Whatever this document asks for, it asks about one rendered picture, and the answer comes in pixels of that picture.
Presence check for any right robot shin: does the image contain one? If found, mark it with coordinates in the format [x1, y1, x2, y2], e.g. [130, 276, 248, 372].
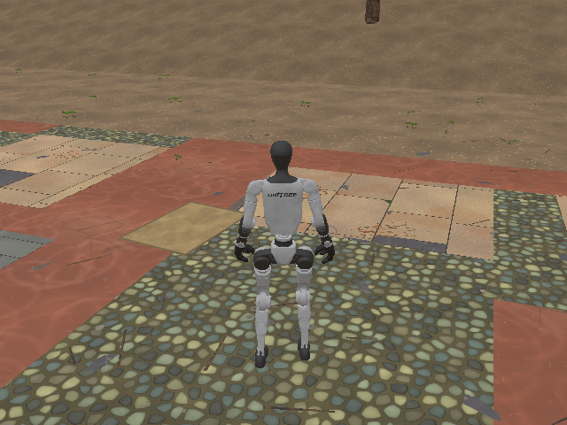
[298, 290, 311, 349]

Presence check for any left robot upper arm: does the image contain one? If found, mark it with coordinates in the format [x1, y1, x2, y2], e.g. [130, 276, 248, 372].
[242, 180, 264, 229]

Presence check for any robot left forearm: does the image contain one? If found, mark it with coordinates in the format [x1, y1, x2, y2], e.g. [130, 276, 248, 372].
[236, 215, 252, 248]

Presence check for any robot right forearm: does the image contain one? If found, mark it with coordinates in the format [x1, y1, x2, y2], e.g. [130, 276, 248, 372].
[316, 214, 333, 248]

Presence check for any left robot hand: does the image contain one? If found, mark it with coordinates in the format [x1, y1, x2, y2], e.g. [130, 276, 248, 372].
[234, 244, 255, 262]

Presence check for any right robot upper arm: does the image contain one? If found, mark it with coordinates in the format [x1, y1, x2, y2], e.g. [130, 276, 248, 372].
[300, 178, 325, 228]

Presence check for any right robot thigh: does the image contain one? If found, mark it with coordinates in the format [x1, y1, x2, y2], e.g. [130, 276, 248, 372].
[295, 246, 314, 306]

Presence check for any right robot hand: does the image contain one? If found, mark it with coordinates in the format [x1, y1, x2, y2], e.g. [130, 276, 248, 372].
[315, 244, 335, 264]

